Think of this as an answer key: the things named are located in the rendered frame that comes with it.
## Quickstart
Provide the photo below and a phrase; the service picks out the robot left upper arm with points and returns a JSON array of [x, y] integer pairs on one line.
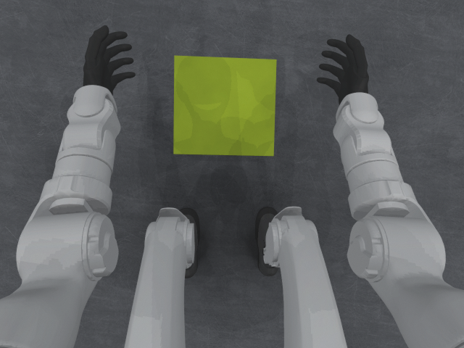
[[61, 259]]

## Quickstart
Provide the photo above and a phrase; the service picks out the robot right thigh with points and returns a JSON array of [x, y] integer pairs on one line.
[[311, 316]]

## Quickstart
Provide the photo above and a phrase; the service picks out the carton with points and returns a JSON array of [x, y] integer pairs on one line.
[[224, 106]]

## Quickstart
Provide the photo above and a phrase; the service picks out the robot right forearm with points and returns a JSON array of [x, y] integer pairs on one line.
[[371, 169]]

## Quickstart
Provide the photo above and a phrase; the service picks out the robot left forearm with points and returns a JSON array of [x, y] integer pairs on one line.
[[85, 160]]

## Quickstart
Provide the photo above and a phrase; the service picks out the robot right shin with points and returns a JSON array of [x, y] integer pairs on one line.
[[286, 211]]

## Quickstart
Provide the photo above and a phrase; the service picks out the right robot hand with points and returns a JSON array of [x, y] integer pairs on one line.
[[354, 76]]

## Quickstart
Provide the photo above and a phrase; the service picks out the left robot hand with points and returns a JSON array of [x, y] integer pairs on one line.
[[97, 68]]

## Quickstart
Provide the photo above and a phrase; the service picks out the robot right upper arm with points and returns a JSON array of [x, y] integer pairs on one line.
[[402, 258]]

